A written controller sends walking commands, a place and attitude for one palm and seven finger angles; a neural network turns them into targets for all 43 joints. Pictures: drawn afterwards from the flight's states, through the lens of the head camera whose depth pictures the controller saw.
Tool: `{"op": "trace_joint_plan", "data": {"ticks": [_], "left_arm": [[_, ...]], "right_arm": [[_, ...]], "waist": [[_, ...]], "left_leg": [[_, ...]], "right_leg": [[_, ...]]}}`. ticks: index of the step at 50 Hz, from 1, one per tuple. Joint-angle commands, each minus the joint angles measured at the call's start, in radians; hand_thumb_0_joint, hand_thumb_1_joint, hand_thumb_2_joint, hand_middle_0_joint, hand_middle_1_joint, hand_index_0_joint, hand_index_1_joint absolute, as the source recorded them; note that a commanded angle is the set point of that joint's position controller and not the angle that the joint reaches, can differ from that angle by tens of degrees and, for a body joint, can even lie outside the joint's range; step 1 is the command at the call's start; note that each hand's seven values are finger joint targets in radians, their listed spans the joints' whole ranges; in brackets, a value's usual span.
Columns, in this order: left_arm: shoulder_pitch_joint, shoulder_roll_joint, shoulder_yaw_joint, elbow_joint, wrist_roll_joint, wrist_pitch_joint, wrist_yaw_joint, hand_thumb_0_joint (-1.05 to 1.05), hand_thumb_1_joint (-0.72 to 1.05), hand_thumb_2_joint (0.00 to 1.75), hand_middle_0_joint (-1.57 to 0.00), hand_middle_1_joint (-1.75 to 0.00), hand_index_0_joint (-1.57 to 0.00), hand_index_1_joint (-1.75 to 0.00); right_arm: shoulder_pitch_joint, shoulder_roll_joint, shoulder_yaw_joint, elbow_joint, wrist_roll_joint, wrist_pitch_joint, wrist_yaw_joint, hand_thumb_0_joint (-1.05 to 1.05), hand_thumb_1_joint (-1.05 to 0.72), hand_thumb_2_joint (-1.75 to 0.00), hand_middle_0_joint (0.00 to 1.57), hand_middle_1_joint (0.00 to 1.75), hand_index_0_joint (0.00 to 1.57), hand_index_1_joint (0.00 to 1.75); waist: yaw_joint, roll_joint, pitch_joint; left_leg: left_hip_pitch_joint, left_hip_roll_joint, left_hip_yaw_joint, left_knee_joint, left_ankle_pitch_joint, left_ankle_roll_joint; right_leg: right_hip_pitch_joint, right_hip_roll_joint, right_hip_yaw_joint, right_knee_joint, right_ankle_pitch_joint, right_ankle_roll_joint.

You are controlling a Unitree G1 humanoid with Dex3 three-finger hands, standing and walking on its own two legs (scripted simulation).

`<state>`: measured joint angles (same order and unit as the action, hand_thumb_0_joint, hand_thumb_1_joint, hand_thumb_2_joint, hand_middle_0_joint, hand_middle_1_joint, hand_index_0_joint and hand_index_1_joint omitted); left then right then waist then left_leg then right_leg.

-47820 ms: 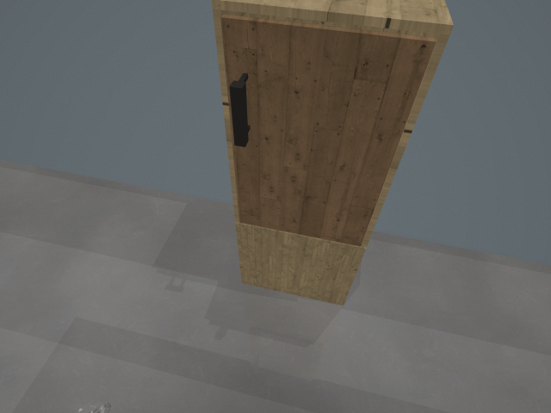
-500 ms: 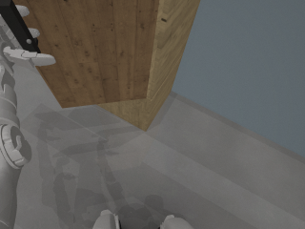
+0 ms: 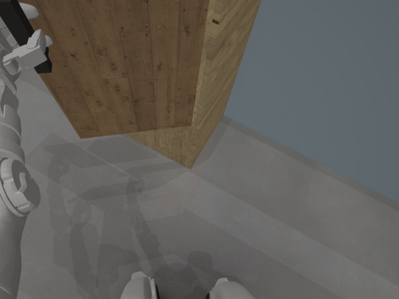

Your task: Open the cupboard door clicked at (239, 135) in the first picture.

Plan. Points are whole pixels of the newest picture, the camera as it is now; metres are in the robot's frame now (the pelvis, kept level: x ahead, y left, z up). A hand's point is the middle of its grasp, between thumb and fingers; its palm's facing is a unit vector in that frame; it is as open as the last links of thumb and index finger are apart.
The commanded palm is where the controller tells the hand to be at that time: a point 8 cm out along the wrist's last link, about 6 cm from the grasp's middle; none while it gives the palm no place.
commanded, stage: close the thumb around the handle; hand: left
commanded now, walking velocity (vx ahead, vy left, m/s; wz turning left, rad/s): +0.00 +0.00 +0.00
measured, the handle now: (28, 29) +0.60 +0.25 +0.13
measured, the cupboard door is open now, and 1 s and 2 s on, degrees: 41 57 88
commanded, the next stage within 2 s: pull the door open along its arc in 0.06 s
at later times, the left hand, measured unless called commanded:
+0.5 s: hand (38, 60) +0.52 +0.22 +0.14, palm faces +0.07 -1.00 +0.00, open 6.2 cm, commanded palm +0.46 +0.26 +0.13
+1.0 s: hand (64, 81) +0.47 +0.18 +0.14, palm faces +0.57 -0.82 +0.01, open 5.8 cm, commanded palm +0.43 +0.21 +0.13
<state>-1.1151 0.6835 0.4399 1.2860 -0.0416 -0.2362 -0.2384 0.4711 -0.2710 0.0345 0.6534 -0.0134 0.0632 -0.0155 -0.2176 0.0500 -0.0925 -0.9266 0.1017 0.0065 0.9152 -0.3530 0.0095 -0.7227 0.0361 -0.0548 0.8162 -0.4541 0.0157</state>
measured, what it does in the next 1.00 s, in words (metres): stands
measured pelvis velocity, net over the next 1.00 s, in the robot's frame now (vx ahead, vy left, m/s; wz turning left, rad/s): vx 0.00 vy -0.02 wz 0.05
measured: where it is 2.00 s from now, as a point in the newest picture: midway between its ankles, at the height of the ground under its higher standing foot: outside the picture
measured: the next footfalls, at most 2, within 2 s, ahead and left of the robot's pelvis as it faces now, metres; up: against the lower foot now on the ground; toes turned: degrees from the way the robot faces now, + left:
none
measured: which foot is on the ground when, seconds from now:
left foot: down 0.00-1.00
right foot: down 0.00-1.00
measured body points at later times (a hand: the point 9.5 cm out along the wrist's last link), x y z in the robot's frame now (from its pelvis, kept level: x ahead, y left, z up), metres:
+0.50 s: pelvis +0.01 +0.00 +0.01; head +0.11 +0.01 +0.45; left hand +0.51 +0.27 +0.14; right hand -0.03 -0.27 -0.10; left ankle +0.04 +0.11 -0.69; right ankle -0.05 -0.14 -0.69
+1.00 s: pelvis +0.00 -0.02 +0.01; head +0.05 -0.02 +0.46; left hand +0.44 +0.22 +0.14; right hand +0.11 -0.26 -0.11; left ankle +0.04 +0.11 -0.69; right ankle -0.05 -0.14 -0.69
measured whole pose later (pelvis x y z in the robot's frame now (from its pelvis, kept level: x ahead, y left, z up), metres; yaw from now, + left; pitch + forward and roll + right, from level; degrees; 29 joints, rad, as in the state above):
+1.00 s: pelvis +0.00 -0.02 +0.01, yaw +3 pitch +13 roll -2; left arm -0.83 0.18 0.37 0.94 0.04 -0.18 0.47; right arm 0.25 -0.20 0.00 0.66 -0.06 0.02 0.01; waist -0.09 0.04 -0.14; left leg -0.75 0.07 0.00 0.84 -0.32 -0.02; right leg -0.57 0.01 -0.07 0.81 -0.48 -0.01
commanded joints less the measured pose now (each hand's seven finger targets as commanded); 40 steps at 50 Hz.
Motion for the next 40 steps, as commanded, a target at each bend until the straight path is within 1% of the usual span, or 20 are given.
{"op": "trace_joint_plan", "data": {"ticks": [1, 2, 4, 6, 7, 8, 9, 12, 15, 20, 21, 25, 30, 32, 33, 34, 35, 38, 39, 40], "left_arm": [[-0.485, 0.244, 0.015, -0.200, -0.017, -0.062, -0.003, 0.00, 0.90, 0.90, -0.40, -1.35, -0.40, -1.35], [-0.499, 0.235, 0.002, -0.193, -0.015, -0.059, -0.003, 0.00, 0.90, 0.90, -0.40, -1.35, -0.40, -1.35], [-0.515, 0.226, -0.009, -0.192, -0.012, -0.060, -0.001, 0.00, 0.90, 0.90, -0.40, -1.35, -0.40, -1.35], [-0.523, 0.244, 0.000, -0.204, -0.005, -0.063, 0.002, 0.00, 0.90, 0.90, -0.40, -1.35, -0.40, -1.35], [-0.508, 0.202, -0.027, -0.171, -0.009, -0.055, -0.001, 0.00, 0.90, 0.90, -0.40, -1.35, -0.40, -1.35], [-0.521, 0.232, -0.011, -0.170, -0.009, -0.054, 0.001, 0.00, 0.90, 0.90, -0.40, -1.35, -0.40, -1.35], [-0.489, 0.296, 0.041, -0.163, -0.005, -0.058, 0.002, 0.00, 0.90, 0.90, -0.40, -1.35, -0.40, -1.35], [-0.424, 0.271, 0.029, -0.215, -0.010, -0.062, -0.014, 0.00, 0.90, 0.90, -0.40, -1.35, -0.40, -1.35], [-0.314, 0.245, 0.033, -0.216, -0.029, -0.053, -0.028, 0.00, 0.90, 0.90, -0.40, -1.35, -0.40, -1.35], [-0.166, 0.213, 0.051, -0.327, -0.068, -0.048, -0.042, 0.00, 0.90, 0.90, -0.40, -1.35, -0.40, -1.35], [-0.136, 0.203, 0.049, -0.367, -0.074, -0.047, -0.043, 0.00, 0.90, 0.90, -0.40, -1.35, -0.40, -1.35], [0.055, 0.118, 0.037, -0.500, -0.123, -0.030, -0.038, 0.00, 0.90, 0.90, -0.40, -1.35, -0.40, -1.35], [0.330, -0.025, -0.017, -0.780, -0.181, 0.004, -0.011, 0.00, 0.90, 0.90, -0.40, -1.35, -0.40, -1.35], [0.302, -0.065, -0.044, -0.775, -0.189, 0.030, 0.012, 0.00, 0.90, 0.90, -0.40, -1.35, -0.40, -1.35], [0.224, -0.070, 0.105, -0.821, -0.239, 0.041, 0.169, 0.00, 0.90, 0.90, -0.40, -1.35, -0.40, -1.35], [0.215, -0.141, 0.032, -0.807, -0.210, 0.052, 0.252, 0.00, 0.90, 0.90, -0.40, -1.35, -0.40, -1.35], [0.187, -0.176, 0.024, -0.794, -0.186, 0.063, 0.318, 0.00, 0.90, 0.90, -0.40, -1.35, -0.40, -1.35], [0.007, -0.231, 0.000, -0.774, -0.097, 0.073, 0.500, 0.00, 0.90, 0.90, -0.40, -1.35, -0.40, -1.35], [-0.072, -0.217, 0.003, -0.766, -0.048, 0.069, 0.563, 0.00, 0.90, 0.90, -0.40, -1.35, -0.40, -1.35], [-0.080, -0.244, -0.018, -0.740, 0.007, 0.071, 0.622, 0.00, 0.90, 0.90, -0.40, -1.35, -0.40, -1.35]], "right_arm": [[0.204, -0.203, -0.075, -0.021, -0.006, -0.014, -0.012, 0.00, -0.90, -0.90, 0.20, 0.30, 0.20, 0.30], [0.203, -0.203, -0.074, -0.020, -0.004, -0.014, -0.015, 0.00, -0.90, -0.90, 0.20, 0.30, 0.20, 0.30], [0.206, -0.201, -0.071, -0.019, -0.006, -0.018, -0.015, 0.00, -0.90, -0.90, 0.20, 0.30, 0.20, 0.30], [0.212, -0.202, -0.074, -0.016, -0.007, -0.018, -0.015, 0.00, -0.90, -0.90, 0.20, 0.30, 0.20, 0.30], [0.206, -0.198, -0.072, -0.018, -0.006, -0.020, -0.014, 0.00, -0.90, -0.90, 0.20, 0.30, 0.20, 0.30], [0.209, -0.203, -0.071, -0.015, -0.006, -0.021, -0.016, 0.00, -0.90, -0.90, 0.20, 0.30, 0.20, 0.30], [0.214, -0.209, -0.069, -0.019, -0.006, -0.021, -0.019, 0.00, -0.90, -0.90, 0.20, 0.30, 0.20, 0.30], [0.202, -0.199, -0.072, -0.037, -0.006, -0.018, -0.016, 0.00, -0.90, -0.90, 0.20, 0.30, 0.20, 0.30], [0.189, -0.198, -0.074, -0.053, -0.001, -0.012, -0.013, 0.00, -0.90, -0.90, 0.20, 0.30, 0.20, 0.30], [0.154, -0.194, -0.085, -0.085, 0.011, -0.002, -0.007, 0.00, -0.90, -0.90, 0.20, 0.30, 0.20, 0.30], [0.141, -0.193, -0.088, -0.093, 0.013, -0.001, -0.006, 0.00, -0.90, -0.90, 0.20, 0.30, 0.20, 0.30], [0.086, -0.180, -0.095, -0.130, 0.028, -0.002, 0.005, 0.00, -0.90, -0.90, 0.20, 0.30, 0.20, 0.30], [-0.004, -0.153, -0.098, -0.187, 0.049, -0.018, 0.016, 0.00, -0.90, -0.90, 0.20, 0.30, 0.20, 0.30], [-0.024, -0.150, -0.096, -0.174, 0.054, -0.023, 0.010, 0.00, -0.90, -0.90, 0.20, 0.30, 0.20, 0.30], [-0.055, -0.122, -0.094, -0.171, 0.045, -0.038, 0.004, 0.00, -0.90, -0.90, 0.20, 0.30, 0.20, 0.30], [-0.062, -0.122, -0.088, -0.152, 0.040, -0.052, 0.003, 0.00, -0.90, -0.90, 0.20, 0.30, 0.20, 0.30], [-0.065, -0.120, -0.091, -0.133, 0.036, -0.058, 0.007, 0.00, -0.90, -0.90, 0.20, 0.30, 0.20, 0.30], [-0.073, -0.110, -0.091, -0.082, 0.005, -0.062, 0.010, 0.00, -0.90, -0.90, 0.20, 0.30, 0.20, 0.30], [-0.066, -0.105, -0.090, -0.067, -0.010, -0.063, 0.009, 0.00, -0.90, -0.90, 0.20, 0.30, 0.20, 0.30], [-0.075, -0.097, -0.091, -0.062, -0.023, -0.062, 0.013, 0.00, -0.90, -0.90, 0.20, 0.30, 0.20, 0.30]], "waist": [[-0.025, 0.147, -0.442], [-0.034, 0.134, -0.424], [-0.037, 0.169, -0.413], [-0.031, 0.182, -0.447], [-0.041, 0.156, -0.419], [-0.042, 0.153, -0.403], [-0.020, 0.165, -0.422], [0.007, 0.186, -0.480], [0.025, 0.126, -0.471], [0.071, 0.109, -0.493], [0.080, 0.127, -0.497], [0.119, 0.079, -0.479], [0.171, 0.057, -0.452], [0.141, 0.000, -0.350], [0.213, -0.038, -0.326], [0.173, -0.047, -0.265], [0.159, -0.018, -0.260], [0.128, 0.011, -0.307], [0.118, 0.005, -0.313], [0.121, 0.039, -0.354]], "left_leg": [[0.595, -0.041, -0.076, -0.048, 0.382, 0.026], [0.581, -0.040, -0.077, -0.051, 0.364, 0.026], [0.589, -0.041, -0.078, -0.050, 0.362, 0.026], [0.610, -0.038, -0.084, -0.048, 0.376, 0.022], [0.591, -0.041, -0.080, -0.048, 0.357, 0.025], [0.574, -0.038, -0.080, -0.050, 0.340, 0.025], [0.575, -0.039, -0.082, -0.050, 0.352, 0.026], [0.594, -0.043, -0.068, -0.051, 0.390, 0.022], [0.574, -0.046, -0.056, -0.056, 0.399, 0.027], [0.588, -0.052, -0.035, -0.074, 0.440, 0.026], [0.604, -0.053, -0.029, -0.077, 0.450, 0.025], [0.611, -0.062, -0.009, -0.099, 0.481, 0.029], [0.654, -0.071, 0.008, -0.132, 0.555, 0.030], [0.613, -0.075, 0.011, -0.144, 0.476, 0.031], [0.552, -0.081, 0.010, -0.156, 0.431, 0.020], [0.549, -0.079, 0.002, -0.171, 0.394, 0.017], [0.566, -0.077, -0.001, -0.172, 0.385, 0.011], [0.600, -0.078, -0.014, -0.150, 0.402, 0.005], [0.594, -0.080, -0.019, -0.138, 0.396, 0.008], [0.612, -0.080, -0.020, -0.135, 0.407, 0.006]], "right_leg": [[-0.075, 0.054, -0.004, -0.098, 0.345, -0.017], [-0.077, 0.053, -0.003, -0.101, 0.334, -0.016], [-0.101, 0.052, -0.005, -0.098, 0.320, -0.020], [-0.103, 0.052, -0.006, -0.095, 0.319, -0.021], [-0.107, 0.053, -0.006, -0.101, 0.311, -0.018], [-0.106, 0.051, -0.004, -0.104, 0.301, -0.017], [-0.095, 0.051, -0.005, -0.096, 0.302, -0.022], [-0.044, 0.050, -0.005, -0.087, 0.353, -0.020], [-0.006, 0.053, -0.004, -0.091, 0.387, -0.017], [0.077, 0.054, -0.005, -0.092, 0.463, -0.017], [0.083, 0.053, -0.004, -0.093, 0.473, -0.018], [0.164, 0.053, -0.005, -0.103, 0.544, -0.018], [0.261, 0.045, -0.009, -0.114, 0.641, -0.018], [0.245, 0.043, -0.008, -0.135, 0.621, -0.012], [0.252, 0.042, -0.017, -0.149, 0.557, -0.008], [0.233, 0.044, -0.022, -0.152, 0.520, -0.007], [0.206, 0.041, -0.021, -0.149, 0.491, -0.009], [0.174, 0.026, -0.012, -0.131, 0.471, -0.012], [0.165, 0.023, -0.007, -0.127, 0.461, -0.012], [0.153, 0.017, -0.007, -0.115, 0.453, -0.015]]}}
